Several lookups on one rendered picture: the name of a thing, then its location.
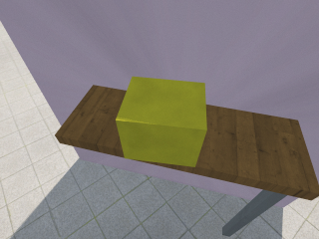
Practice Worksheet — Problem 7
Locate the table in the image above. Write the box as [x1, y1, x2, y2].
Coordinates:
[55, 85, 319, 237]

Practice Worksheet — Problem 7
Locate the carton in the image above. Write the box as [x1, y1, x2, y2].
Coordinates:
[116, 76, 207, 167]

